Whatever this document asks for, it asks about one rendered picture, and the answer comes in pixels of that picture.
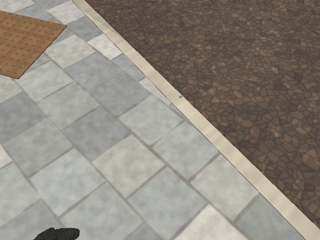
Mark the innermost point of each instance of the robot left hand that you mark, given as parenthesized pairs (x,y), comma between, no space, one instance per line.
(59,234)

